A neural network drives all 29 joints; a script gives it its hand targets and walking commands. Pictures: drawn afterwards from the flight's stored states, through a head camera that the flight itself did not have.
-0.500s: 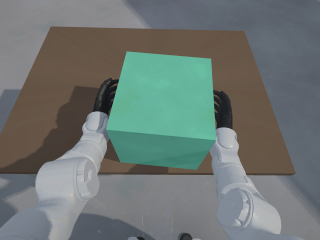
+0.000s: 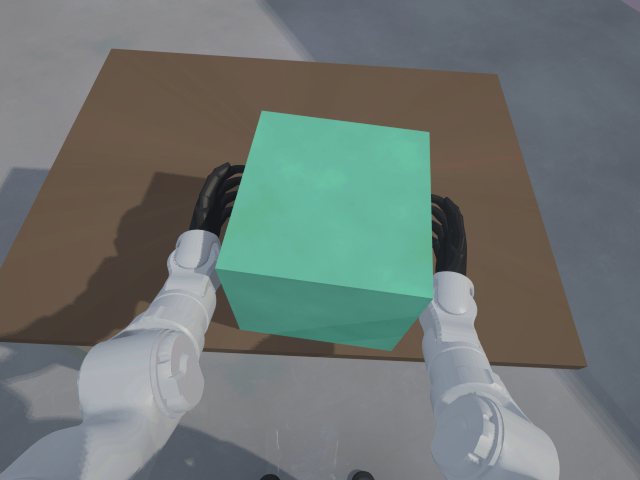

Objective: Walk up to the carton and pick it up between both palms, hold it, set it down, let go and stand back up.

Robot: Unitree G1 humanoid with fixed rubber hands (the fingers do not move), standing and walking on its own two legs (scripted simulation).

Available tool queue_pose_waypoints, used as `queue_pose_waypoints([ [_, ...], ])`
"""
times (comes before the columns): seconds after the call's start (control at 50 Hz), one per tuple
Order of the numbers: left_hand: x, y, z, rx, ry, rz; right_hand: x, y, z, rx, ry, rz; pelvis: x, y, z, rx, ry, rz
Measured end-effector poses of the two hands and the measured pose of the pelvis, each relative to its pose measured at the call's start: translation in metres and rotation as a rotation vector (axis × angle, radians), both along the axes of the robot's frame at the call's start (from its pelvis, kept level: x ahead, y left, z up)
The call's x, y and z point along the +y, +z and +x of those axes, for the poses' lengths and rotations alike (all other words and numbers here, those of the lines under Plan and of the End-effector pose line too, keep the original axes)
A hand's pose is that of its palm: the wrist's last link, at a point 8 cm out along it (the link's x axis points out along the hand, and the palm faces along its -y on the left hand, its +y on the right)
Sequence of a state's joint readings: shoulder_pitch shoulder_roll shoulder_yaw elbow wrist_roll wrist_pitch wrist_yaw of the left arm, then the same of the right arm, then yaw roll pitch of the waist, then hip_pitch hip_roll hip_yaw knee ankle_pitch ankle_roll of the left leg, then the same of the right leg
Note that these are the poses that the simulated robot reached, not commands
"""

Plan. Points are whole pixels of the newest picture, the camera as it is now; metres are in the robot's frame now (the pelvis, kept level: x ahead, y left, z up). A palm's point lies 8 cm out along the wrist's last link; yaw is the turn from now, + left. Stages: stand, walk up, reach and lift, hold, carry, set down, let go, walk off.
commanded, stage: reach and lift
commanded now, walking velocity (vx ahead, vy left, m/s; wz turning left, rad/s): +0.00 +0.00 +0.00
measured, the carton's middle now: (329, 236) +0.43 +0.00 -0.01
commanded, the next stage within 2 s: none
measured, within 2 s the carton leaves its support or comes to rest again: leaves its support in 1.32 s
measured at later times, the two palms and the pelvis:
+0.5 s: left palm (206, 227) +0.42 +0.17 +0.02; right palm (447, 261) +0.38 -0.15 +0.02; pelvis +0.00 +0.00 +0.00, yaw +0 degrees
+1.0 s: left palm (202, 235) +0.40 +0.17 +0.02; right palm (445, 261) +0.38 -0.15 +0.02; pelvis -0.01 -0.01 +0.00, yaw +0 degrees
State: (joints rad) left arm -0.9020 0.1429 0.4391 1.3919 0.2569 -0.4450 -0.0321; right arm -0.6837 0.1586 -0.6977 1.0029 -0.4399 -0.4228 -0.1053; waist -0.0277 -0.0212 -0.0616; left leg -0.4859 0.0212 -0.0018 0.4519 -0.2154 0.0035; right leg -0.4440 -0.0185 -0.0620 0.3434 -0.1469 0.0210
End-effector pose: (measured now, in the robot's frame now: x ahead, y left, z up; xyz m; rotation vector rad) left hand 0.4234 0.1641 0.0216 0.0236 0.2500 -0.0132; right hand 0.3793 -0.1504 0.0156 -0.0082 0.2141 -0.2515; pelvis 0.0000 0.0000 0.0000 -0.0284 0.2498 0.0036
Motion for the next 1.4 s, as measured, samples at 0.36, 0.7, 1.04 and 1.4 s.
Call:
queue_pose_waypoints([
  [0.36, 0.0, 0.001, -0.001, -0.01, 0.003, 0.01, 0.0, 0.001, 0.0, -0.012, 0.008, -0.038, -0.001, 0.002, 0.003, 0.029, -0.002, 0.0],
  [0.7, 0.005, 0.003, -0.018, -0.044, 0.05, 0.033, 0.005, 0.002, -0.001, -0.049, 0.069, -0.034, -0.008, 0.003, -0.007, 0.042, 0.004, 0.005],
  [1.04, 0.005, 0.002, -0.019, -0.034, 0.06, 0.021, 0.004, 0.001, -0.001, -0.038, 0.075, -0.027, -0.009, 0.0, -0.008, 0.075, 0.005, 0.005],
  [1.4, -0.003, 0.023, -0.033, -0.078, 0.083, 0.052, -0.003, 0.017, -0.009, -0.063, 0.081, 0.039, -0.003, -0.003, -0.002, 0.045, 0.026, -0.01],
])
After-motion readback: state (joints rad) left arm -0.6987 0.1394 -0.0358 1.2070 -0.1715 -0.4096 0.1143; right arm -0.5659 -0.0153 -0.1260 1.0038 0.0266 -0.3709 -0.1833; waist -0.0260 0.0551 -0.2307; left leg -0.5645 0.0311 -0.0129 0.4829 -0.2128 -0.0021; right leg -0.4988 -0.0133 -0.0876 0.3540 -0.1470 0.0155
